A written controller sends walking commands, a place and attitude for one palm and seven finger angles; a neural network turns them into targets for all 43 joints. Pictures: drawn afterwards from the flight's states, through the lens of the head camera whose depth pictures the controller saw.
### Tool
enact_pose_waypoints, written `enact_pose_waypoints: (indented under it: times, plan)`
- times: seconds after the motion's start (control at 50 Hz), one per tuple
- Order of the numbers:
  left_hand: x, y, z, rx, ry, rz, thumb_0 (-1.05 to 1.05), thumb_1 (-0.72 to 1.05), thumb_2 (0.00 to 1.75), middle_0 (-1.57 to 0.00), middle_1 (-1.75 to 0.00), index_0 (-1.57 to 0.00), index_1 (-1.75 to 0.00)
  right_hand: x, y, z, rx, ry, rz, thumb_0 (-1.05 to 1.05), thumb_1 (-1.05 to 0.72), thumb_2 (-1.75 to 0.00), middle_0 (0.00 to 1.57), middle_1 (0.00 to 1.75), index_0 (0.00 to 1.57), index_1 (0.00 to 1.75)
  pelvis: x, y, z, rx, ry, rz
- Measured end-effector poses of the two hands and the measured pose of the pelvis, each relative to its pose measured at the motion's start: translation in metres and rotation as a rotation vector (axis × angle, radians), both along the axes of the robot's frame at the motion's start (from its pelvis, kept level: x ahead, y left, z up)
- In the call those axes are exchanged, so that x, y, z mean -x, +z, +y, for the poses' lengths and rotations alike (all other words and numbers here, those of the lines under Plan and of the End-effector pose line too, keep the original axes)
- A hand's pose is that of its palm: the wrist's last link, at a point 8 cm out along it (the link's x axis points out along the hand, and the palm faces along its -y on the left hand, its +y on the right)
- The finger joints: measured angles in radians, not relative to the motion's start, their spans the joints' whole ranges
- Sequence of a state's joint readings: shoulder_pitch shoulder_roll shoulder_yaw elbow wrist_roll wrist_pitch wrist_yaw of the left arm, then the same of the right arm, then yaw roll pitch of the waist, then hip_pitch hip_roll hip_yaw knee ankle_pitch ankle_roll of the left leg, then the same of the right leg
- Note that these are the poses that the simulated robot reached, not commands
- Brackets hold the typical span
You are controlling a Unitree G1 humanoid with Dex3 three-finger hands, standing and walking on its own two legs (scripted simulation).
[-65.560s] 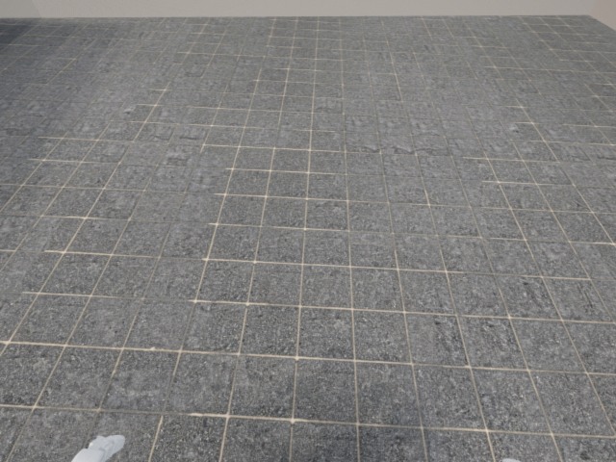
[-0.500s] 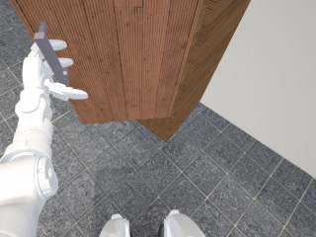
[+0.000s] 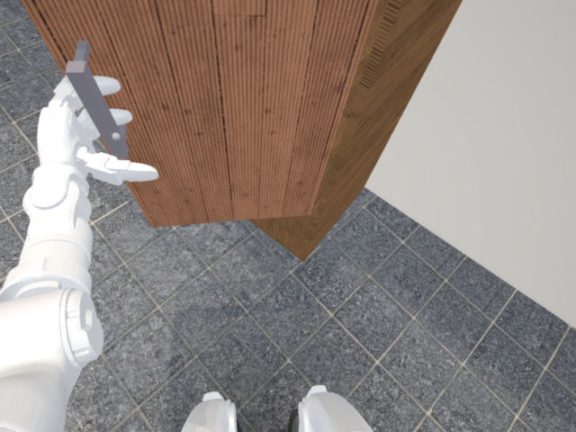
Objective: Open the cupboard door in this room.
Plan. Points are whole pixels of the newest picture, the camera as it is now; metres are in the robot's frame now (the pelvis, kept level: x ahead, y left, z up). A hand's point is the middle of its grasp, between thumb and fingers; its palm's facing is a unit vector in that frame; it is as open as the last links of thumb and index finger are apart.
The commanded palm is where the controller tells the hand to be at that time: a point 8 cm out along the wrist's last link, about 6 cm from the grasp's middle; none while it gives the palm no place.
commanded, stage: close the thumb around the handle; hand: left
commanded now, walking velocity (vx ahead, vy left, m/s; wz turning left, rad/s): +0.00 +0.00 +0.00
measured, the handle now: (103, 106) +0.55 +0.21 +0.08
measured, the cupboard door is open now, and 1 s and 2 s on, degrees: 46 52 90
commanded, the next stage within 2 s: pull the door open along its arc in 0.58 s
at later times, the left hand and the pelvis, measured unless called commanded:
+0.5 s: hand (114, 141) +0.49 +0.19 +0.08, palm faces +0.05 -1.00 +0.00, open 5.9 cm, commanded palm +0.46 +0.24 +0.08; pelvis +0.00 +0.01 +0.00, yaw +0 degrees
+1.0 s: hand (122, 165) +0.45 +0.18 +0.07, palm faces +0.04 -1.00 +0.00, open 5.8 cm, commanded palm +0.39 +0.23 +0.08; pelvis +0.00 +0.00 +0.01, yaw -1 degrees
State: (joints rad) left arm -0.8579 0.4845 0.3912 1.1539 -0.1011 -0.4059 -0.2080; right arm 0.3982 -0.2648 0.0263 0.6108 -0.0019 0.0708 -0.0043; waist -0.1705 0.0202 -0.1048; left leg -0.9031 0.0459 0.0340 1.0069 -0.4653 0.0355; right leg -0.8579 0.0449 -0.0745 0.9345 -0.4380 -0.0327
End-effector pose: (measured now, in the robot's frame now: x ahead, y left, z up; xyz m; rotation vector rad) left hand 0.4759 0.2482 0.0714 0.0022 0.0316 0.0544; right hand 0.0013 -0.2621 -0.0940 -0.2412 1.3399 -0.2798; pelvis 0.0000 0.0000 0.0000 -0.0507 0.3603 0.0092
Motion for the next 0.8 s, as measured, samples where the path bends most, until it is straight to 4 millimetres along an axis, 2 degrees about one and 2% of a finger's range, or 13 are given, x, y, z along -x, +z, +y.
enact_pose_waypoints:
  times: [0.16,0.48,0.62,0.8]
  plan:
    - [0.005,0.003,0.001,-0.002,-0.002,-0.007,-0.01,-0.16,0.45,-0.33,-1.24,-0.33,-1.24,-0.009,-0.002,0.007,-0.017,0.013,-0.012,0.01,-0.91,-0.90,0.20,0.30,0.20,0.30,-0.003,0.001,0.003,0.002,0.005,-0.009]
    - [0.012,0.004,0.000,0.004,0.003,-0.020,0.01,0.67,0.80,-0.37,-1.32,-0.38,-1.32,-0.010,-0.004,0.010,-0.025,0.012,-0.027,0.01,-0.91,-0.90,0.20,0.30,0.20,0.30,0.000,0.001,0.006,0.000,0.002,-0.022]
    - [0.013,0.004,-0.006,0.002,-0.007,-0.019,0.01,0.74,0.84,-0.34,-1.33,-0.36,-1.33,-0.004,-0.004,0.008,-0.019,0.007,-0.024,0.01,-0.91,-0.90,0.20,0.30,0.20,0.30,0.003,0.001,0.005,0.000,0.003,-0.025]
    - [0.016,0.004,-0.008,0.003,0.010,-0.021,0.01,0.74,0.84,-0.34,-1.34,-0.35,-1.34,0.003,-0.004,0.005,-0.021,0.003,-0.016,0.01,-0.91,-0.90,0.20,0.30,0.20,0.30,0.005,0.001,0.002,-0.004,0.001,-0.024]
